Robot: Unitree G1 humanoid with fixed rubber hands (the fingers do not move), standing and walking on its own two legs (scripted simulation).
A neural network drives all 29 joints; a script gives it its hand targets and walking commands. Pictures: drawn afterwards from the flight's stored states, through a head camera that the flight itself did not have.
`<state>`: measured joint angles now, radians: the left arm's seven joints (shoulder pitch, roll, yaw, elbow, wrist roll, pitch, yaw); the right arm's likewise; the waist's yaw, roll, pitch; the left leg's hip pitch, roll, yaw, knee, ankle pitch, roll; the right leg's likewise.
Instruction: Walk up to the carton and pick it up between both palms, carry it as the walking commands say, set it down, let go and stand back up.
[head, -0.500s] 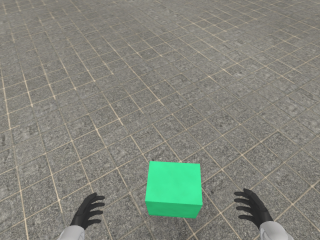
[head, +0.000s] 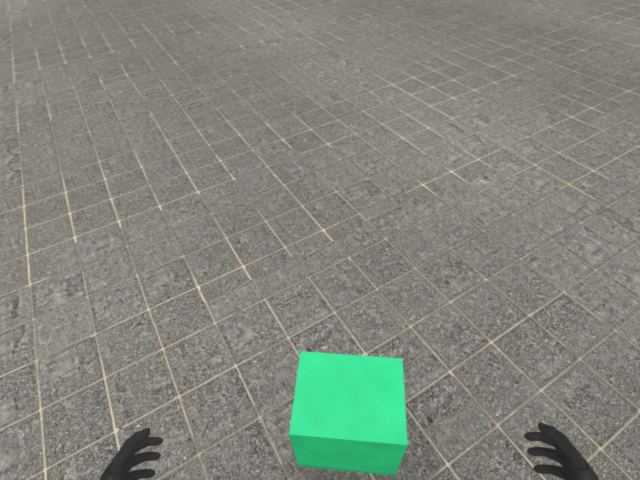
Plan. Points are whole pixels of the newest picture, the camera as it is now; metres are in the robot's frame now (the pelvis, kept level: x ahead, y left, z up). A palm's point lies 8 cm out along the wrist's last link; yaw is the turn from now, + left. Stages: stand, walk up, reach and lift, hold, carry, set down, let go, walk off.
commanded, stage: stand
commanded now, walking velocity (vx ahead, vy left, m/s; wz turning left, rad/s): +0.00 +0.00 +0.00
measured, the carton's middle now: (348, 414) +0.41 -0.03 -0.63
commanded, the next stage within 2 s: none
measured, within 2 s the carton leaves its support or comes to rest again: neither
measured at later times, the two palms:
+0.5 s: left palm out of the picture +0.09 +0.30 -0.08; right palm out of the picture +0.12 -0.29 -0.08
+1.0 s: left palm out of the picture +0.05 +0.31 -0.09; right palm out of the picture +0.07 -0.30 -0.09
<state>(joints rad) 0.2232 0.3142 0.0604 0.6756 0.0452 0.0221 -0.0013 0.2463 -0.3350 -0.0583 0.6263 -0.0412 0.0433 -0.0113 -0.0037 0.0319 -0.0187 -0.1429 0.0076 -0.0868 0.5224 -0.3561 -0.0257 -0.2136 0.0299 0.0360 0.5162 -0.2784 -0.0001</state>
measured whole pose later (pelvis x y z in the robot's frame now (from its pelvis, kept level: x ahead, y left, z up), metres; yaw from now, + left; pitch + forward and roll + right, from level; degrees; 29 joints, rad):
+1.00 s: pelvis -0.03 +0.00 +0.01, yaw +1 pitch -4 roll +0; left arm 0.17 0.36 0.03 0.96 0.02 0.00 0.00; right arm 0.20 -0.37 -0.01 0.90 -0.03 -0.01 -0.01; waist 0.01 0.01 0.02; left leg -0.11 -0.01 -0.10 0.43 -0.25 -0.02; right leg -0.17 0.01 0.02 0.42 -0.18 0.01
